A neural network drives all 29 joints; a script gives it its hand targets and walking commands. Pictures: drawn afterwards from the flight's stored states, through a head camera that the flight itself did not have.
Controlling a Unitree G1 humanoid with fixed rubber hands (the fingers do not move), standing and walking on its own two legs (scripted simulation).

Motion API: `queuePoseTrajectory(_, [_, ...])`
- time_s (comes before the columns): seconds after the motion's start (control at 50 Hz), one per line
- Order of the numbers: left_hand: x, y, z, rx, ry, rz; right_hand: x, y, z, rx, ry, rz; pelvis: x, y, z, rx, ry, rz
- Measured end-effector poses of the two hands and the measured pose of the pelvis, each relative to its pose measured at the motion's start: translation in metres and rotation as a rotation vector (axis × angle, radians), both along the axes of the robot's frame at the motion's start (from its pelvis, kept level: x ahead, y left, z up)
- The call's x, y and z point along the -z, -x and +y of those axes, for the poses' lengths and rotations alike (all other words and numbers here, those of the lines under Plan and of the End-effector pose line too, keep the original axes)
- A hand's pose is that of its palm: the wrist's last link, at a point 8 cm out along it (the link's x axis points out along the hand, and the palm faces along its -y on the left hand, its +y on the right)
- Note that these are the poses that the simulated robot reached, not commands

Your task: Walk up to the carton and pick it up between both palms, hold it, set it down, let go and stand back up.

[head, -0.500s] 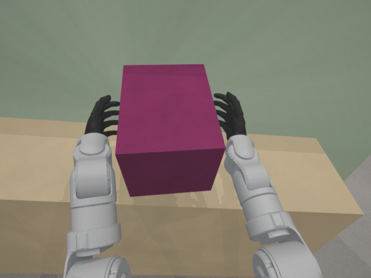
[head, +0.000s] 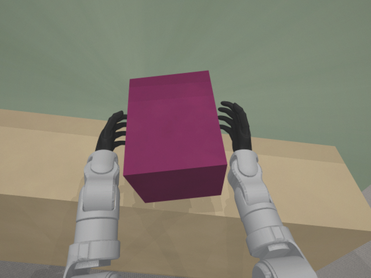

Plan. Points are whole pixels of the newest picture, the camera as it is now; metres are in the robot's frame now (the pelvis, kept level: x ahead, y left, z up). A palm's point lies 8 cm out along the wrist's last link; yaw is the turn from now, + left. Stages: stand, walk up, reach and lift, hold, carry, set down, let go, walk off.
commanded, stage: set down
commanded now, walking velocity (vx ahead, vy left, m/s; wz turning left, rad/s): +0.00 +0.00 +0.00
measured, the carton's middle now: (176, 138) +0.41 +0.01 +0.10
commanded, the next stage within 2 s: none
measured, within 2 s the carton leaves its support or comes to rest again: neither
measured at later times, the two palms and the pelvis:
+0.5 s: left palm (112, 151) +0.36 +0.15 +0.10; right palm (236, 144) +0.37 -0.13 +0.12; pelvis +0.00 +0.00 +0.00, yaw -1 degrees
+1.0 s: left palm (115, 155) +0.38 +0.15 +0.07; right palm (232, 144) +0.39 -0.13 +0.10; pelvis +0.01 +0.01 +0.00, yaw -2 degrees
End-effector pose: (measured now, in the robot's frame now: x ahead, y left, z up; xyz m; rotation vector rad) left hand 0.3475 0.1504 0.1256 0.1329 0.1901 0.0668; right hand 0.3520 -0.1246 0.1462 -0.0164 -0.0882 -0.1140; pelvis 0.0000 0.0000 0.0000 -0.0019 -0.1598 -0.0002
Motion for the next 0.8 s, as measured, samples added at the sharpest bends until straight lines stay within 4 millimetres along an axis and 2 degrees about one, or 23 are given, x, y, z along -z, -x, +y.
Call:
queuePoseTrajectory(0.2, [0.014,-0.010,-0.004,0.006,0.011,0.015,0.009,-0.008,-0.004,0.006,0.004,0.012,-0.001,-0.009,0.000,0.000,0.003,0.022])
queuePoseTrajectory(0.8, [0.049,-0.027,-0.005,0.000,0.067,0.105,0.038,-0.026,-0.004,0.023,0.014,0.122,-0.002,-0.007,0.004,0.031,0.000,0.069])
